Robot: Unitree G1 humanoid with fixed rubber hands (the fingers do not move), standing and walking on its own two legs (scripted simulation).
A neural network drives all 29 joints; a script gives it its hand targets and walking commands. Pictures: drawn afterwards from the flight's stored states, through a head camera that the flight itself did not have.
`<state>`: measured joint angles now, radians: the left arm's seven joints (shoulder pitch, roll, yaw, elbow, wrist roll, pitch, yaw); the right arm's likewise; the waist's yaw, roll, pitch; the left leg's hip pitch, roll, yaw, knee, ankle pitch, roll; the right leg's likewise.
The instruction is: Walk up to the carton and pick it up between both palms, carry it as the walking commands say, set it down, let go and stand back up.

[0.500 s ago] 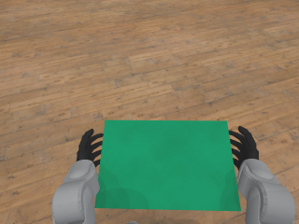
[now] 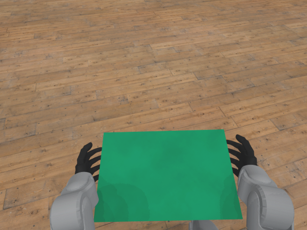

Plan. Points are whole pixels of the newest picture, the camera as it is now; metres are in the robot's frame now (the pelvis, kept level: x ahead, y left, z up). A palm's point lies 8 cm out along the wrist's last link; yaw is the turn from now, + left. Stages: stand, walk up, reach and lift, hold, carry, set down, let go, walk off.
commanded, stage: carry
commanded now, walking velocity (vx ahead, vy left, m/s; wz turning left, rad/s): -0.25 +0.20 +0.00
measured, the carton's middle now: (164, 178) +0.25 +0.01 -0.01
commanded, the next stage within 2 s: none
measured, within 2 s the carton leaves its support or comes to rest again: neither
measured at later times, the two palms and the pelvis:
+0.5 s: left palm out of the picture +0.08 +0.30 +0.10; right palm out of the picture +0.06 -0.05 +0.10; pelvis -0.17 +0.14 +0.00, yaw +0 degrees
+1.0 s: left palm out of the picture -0.13 +0.46 +0.09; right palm out of the picture -0.15 +0.11 +0.08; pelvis -0.37 +0.30 +0.00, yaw -3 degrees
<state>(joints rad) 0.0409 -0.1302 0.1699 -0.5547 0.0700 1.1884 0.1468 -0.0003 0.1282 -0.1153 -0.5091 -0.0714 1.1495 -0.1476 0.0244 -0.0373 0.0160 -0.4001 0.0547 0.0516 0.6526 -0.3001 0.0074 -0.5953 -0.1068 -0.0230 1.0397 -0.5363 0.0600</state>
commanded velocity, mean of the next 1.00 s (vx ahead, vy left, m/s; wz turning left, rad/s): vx -0.25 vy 0.20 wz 0.00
